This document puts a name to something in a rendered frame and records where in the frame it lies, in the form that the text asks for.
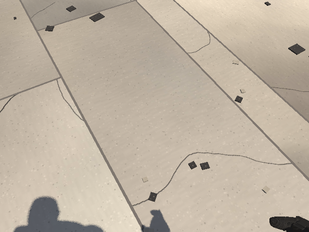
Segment right robot hand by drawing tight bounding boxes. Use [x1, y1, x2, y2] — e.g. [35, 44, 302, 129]
[269, 216, 309, 232]

